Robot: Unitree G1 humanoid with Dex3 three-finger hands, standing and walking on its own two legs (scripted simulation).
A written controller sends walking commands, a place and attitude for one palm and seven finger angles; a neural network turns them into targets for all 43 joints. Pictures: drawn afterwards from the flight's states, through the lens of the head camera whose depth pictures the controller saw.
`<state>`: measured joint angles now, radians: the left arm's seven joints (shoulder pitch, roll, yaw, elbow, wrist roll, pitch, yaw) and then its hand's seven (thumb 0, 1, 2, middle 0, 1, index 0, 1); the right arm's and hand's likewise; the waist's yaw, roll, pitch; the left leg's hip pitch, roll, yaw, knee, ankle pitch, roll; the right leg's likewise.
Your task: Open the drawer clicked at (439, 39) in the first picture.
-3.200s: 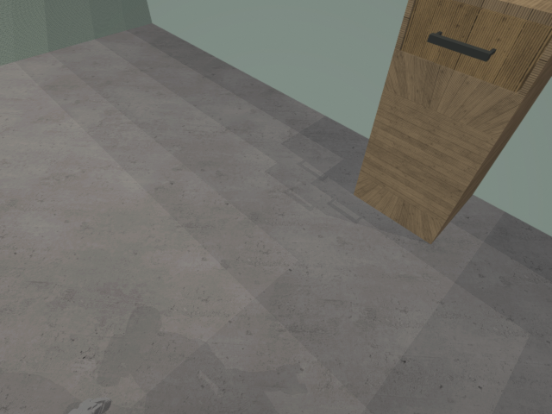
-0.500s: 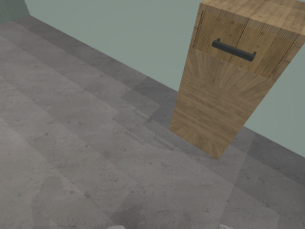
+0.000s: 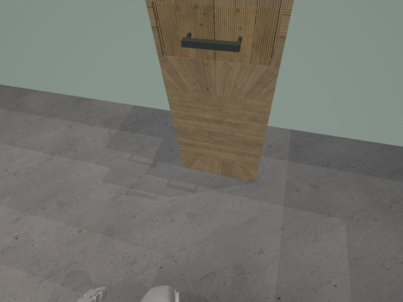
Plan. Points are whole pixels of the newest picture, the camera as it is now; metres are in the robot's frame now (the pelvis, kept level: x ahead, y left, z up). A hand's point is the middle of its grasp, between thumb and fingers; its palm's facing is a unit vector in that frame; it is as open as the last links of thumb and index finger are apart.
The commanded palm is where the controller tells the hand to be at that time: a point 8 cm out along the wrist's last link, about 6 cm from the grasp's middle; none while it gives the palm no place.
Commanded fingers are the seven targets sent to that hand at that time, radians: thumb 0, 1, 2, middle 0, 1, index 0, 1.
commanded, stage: turn to face it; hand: left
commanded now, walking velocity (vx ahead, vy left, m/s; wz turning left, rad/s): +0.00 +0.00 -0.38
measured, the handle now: (212, 41) +0.82 +0.01 +0.08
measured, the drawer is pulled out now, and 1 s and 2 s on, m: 0.00 0.00 0.00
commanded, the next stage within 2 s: take the last steps up to it in 0.34 s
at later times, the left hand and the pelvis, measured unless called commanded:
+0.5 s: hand out of the picture +0.10 +0.22 -0.16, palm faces -0.13 -0.98 -0.18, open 7.4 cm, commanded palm none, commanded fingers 0.00 0.90 0.90 -0.20 -0.30 -0.20 -0.30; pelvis +0.01 +0.04 +0.01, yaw -11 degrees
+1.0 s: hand out of the picture +0.09 +0.14 -0.16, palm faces -0.19 -0.96 -0.19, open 7.3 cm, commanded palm none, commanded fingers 0.00 0.90 0.90 -0.20 -0.30 -0.20 -0.30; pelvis +0.08 -0.04 +0.01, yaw -14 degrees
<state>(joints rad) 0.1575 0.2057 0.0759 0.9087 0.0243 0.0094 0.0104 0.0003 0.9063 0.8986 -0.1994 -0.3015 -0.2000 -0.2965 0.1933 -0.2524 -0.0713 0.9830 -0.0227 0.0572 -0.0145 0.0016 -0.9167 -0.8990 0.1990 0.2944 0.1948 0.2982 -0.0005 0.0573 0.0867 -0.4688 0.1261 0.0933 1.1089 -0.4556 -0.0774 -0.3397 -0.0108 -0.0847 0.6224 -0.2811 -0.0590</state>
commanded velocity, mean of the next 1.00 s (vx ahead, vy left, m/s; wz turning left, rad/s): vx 0.17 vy -0.02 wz -0.16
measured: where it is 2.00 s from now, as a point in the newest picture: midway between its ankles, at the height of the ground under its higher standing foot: (232, 284)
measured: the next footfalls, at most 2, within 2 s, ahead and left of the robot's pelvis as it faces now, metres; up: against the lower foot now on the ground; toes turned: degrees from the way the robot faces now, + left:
left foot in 0.32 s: +0.06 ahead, +0.14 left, +0.00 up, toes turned -3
right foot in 0.74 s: +0.01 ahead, -0.12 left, +0.00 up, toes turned -20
